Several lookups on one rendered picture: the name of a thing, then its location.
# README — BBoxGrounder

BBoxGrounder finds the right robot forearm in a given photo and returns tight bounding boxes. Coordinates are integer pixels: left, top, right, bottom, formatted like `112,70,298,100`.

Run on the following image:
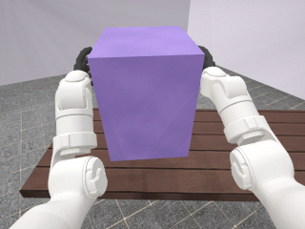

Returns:
200,67,295,176

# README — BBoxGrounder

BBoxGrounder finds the left robot upper arm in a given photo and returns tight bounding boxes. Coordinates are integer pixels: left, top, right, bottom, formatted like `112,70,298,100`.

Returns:
9,156,108,229

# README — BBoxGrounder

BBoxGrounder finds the carton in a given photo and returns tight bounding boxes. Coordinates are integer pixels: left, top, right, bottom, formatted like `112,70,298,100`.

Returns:
87,26,205,161

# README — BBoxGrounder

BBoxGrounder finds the table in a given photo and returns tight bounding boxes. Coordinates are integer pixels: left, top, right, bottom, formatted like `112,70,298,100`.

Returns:
19,108,305,204

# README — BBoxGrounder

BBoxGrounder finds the left robot hand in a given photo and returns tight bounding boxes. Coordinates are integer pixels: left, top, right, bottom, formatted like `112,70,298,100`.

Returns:
73,47,93,86

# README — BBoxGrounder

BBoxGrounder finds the right robot hand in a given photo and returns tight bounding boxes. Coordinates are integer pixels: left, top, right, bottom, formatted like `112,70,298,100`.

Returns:
197,45,215,72

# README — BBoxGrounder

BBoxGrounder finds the right robot upper arm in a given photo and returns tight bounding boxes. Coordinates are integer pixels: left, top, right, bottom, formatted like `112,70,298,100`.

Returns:
230,139,305,229

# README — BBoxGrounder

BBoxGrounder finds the left robot forearm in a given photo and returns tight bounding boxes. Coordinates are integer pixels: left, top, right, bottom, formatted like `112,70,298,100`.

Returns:
48,70,97,195

